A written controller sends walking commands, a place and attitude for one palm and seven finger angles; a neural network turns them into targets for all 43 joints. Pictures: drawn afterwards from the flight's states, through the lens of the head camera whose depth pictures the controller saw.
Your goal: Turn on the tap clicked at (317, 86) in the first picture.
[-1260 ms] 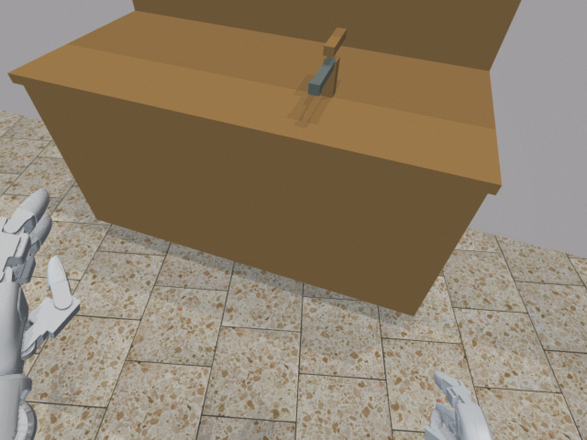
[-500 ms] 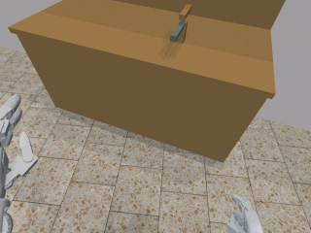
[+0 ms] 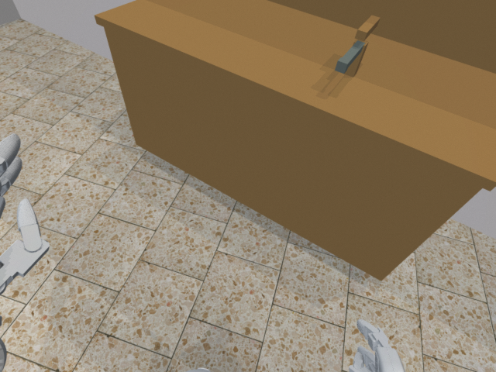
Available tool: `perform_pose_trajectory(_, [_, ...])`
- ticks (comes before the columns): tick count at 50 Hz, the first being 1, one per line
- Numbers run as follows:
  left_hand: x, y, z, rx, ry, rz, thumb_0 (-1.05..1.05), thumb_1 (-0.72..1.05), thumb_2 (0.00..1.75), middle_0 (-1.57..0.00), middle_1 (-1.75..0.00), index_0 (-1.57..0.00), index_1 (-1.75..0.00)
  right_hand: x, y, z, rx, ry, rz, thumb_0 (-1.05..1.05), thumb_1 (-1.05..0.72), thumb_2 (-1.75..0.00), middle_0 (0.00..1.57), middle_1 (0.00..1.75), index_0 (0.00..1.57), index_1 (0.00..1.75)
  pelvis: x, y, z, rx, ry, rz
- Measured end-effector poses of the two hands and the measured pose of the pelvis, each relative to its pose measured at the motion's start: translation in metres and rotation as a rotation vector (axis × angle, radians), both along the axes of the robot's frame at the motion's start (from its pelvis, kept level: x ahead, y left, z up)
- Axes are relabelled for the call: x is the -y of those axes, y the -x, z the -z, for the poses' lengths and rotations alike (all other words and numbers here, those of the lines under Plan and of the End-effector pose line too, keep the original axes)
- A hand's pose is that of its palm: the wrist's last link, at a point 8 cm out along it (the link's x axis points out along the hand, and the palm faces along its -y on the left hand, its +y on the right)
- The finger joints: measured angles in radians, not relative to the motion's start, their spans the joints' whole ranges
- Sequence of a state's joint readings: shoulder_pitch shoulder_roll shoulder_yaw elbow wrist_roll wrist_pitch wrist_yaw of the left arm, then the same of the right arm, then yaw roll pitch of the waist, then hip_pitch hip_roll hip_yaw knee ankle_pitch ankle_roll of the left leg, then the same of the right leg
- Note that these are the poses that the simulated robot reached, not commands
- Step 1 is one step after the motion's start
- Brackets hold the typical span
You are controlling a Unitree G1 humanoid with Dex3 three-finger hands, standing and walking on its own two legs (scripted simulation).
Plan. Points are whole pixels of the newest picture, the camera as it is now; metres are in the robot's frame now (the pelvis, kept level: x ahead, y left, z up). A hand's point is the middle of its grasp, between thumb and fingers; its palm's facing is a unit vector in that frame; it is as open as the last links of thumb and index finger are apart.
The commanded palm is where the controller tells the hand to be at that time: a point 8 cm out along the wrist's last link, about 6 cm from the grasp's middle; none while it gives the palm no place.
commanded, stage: walk around to get in front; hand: left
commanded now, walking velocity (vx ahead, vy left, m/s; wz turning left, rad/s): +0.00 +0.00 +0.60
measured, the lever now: (342, 65) +0.85 -0.23 +0.07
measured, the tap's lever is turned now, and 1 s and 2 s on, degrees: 0 0 0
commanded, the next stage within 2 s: none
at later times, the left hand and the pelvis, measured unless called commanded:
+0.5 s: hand out of the picture +0.11 +0.28 +0.17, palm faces +0.64 -0.66 -0.39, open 7.5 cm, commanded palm +0.03 +0.30 +0.18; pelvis -0.03 -0.01 -0.01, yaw +19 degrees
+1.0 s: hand out of the picture -0.02 +0.24 +0.18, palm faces +0.81 -0.41 -0.41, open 7.5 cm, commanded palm -0.09 +0.24 +0.18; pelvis -0.05 -0.08 +0.01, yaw +38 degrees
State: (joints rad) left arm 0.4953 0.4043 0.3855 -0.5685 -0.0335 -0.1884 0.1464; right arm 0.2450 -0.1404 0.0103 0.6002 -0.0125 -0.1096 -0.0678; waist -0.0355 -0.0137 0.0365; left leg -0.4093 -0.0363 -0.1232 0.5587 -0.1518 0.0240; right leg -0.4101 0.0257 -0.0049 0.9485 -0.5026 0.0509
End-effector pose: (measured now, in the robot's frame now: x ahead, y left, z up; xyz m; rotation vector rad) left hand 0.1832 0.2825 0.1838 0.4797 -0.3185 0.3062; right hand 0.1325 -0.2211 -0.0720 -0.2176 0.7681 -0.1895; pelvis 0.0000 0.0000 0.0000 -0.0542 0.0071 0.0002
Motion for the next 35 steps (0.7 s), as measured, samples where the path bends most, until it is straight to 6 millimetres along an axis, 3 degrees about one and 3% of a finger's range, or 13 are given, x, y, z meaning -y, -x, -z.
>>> perform_pose_trajectory(5, [0.002,0.032,-0.005,-0.058,0.015,-0.078,0.02,0.89,0.90,-0.21,-0.30,-0.21,-0.30,-0.007,-0.014,-0.002,0.004,-0.032,-0.096,0.01,-0.90,-0.90,0.20,0.30,0.20,0.30,0.010,0.002,-0.008,-0.026,-0.001,-0.055])
perform_pose_trajectory(10, [0.007,0.061,0.001,-0.118,0.007,-0.187,0.02,0.89,0.90,-0.21,-0.30,-0.21,-0.30,-0.003,-0.036,0.011,0.006,-0.049,-0.187,0.01,-0.90,-0.90,0.20,0.30,0.20,0.30,0.023,0.013,-0.003,-0.030,-0.027,-0.106])
perform_pose_trajectory(14, [0.002,0.079,0.004,-0.110,0.044,-0.278,0.02,0.89,0.90,-0.21,-0.30,-0.21,-0.30,0.001,-0.048,0.009,-0.011,-0.028,-0.235,0.01,-0.90,-0.90,0.20,0.30,0.20,0.30,0.026,0.014,-0.006,-0.011,-0.061,-0.181])
perform_pose_trajectory(19, [-0.008,0.101,0.004,-0.069,0.049,-0.350,0.02,0.89,0.90,-0.21,-0.30,-0.21,-0.30,-0.004,-0.065,-0.003,0.018,0.035,-0.291,0.01,-0.90,-0.90,0.20,0.30,0.20,0.30,0.024,0.014,-0.005,-0.011,-0.093,-0.263])
perform_pose_trajectory(23, [-0.019,0.120,0.005,-0.006,0.029,-0.368,0.02,0.89,0.90,-0.21,-0.30,-0.21,-0.30,-0.019,-0.080,-0.002,0.079,0.063,-0.321,0.01,-0.90,-0.90,0.20,0.30,0.20,0.30,0.012,0.021,0.010,-0.012,-0.087,-0.301])
perform_pose_trajectory(28, [-0.024,0.142,-0.002,-0.007,-0.019,-0.383,0.02,0.89,0.90,-0.21,-0.30,-0.21,-0.30,-0.049,-0.074,-0.002,0.070,-0.021,-0.402,0.01,-0.91,-0.90,0.20,0.30,0.19,0.30,0.021,0.036,0.006,0.011,-0.068,-0.378])
perform_pose_trajectory(35, [-0.003,0.195,-0.019,-0.038,-0.050,-0.499,0.02,0.89,0.90,-0.21,-0.30,-0.21,-0.30,-0.068,-0.056,0.005,0.021,-0.109,-0.519,0.01,-0.90,-0.90,0.20,0.30,0.20,0.30,0.041,0.039,-0.002,0.005,-0.028,-0.462])
